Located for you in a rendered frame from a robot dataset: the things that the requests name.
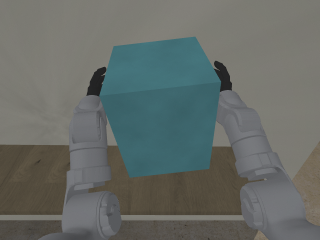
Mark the robot right forearm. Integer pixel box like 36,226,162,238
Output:
216,90,306,217

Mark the robot left hand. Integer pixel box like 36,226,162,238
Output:
86,67,107,96

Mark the robot left forearm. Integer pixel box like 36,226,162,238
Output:
61,95,112,230

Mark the right robot upper arm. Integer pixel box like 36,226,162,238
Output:
240,178,320,240

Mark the table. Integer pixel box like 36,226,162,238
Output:
0,144,264,215

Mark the carton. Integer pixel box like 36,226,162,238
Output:
99,36,221,178

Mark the left robot upper arm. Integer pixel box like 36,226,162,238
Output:
38,191,122,240

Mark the robot right hand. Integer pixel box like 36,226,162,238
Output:
214,61,232,92

